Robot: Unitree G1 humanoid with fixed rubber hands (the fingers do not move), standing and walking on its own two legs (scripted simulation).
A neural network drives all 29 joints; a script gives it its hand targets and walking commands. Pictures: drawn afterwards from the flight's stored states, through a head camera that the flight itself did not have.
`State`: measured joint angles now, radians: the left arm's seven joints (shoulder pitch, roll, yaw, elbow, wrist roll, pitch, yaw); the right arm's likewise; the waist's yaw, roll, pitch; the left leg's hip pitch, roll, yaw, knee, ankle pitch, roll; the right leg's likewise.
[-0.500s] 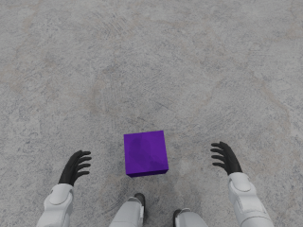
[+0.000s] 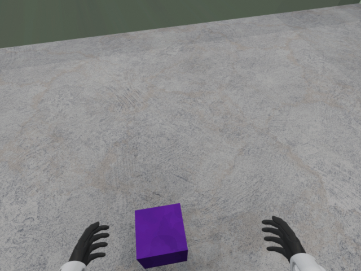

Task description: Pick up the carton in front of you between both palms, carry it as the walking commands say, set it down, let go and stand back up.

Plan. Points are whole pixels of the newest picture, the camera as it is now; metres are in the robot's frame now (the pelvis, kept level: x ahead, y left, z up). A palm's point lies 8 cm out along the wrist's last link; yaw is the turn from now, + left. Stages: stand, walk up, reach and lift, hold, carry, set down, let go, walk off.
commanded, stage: let go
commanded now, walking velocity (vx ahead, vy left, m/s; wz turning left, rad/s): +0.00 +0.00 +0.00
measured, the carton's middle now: (162, 236) +0.35 +0.11 -0.65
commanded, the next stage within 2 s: stand in 0.18 s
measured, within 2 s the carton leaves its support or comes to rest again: neither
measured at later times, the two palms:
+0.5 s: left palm out of the picture +0.14 +0.31 -0.10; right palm (312, 269) +0.13 -0.27 -0.08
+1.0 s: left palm out of the picture +0.11 +0.33 -0.11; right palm out of the picture +0.10 -0.26 -0.09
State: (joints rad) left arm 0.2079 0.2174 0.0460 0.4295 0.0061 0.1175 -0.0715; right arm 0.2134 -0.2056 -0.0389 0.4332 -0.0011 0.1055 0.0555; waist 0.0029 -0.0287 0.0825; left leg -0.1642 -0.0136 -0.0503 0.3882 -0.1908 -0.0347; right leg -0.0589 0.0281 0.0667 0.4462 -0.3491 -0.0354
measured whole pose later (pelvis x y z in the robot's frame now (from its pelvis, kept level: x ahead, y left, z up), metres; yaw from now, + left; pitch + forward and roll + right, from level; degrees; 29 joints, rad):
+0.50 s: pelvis +0.01 +0.03 -0.01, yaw -1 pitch +0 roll +0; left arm 0.22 0.35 0.05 0.66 0.04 0.03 0.02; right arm 0.15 -0.32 -0.05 0.78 -0.04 0.00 -0.02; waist 0.00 -0.04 0.01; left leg -0.26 -0.01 -0.02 0.54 -0.28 0.00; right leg -0.11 0.03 0.08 0.49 -0.38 0.00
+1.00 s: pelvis +0.00 +0.04 +0.00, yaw -2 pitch -1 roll +0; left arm 0.20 0.38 0.01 0.86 0.03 0.01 0.03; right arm 0.11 -0.34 -0.02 0.98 -0.03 -0.01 -0.02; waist -0.01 -0.04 0.02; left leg -0.19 -0.03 -0.01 0.44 -0.23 0.02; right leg -0.05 0.00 0.09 0.40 -0.33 0.02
